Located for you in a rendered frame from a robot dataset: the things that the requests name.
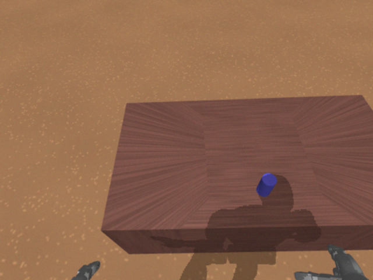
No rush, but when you can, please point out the can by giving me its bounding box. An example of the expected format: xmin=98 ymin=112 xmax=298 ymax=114
xmin=256 ymin=173 xmax=277 ymax=197

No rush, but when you can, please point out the left robot hand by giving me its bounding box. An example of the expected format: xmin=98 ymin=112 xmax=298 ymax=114
xmin=71 ymin=261 xmax=100 ymax=280

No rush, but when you can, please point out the right robot hand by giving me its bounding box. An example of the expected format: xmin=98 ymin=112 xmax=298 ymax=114
xmin=294 ymin=244 xmax=364 ymax=280

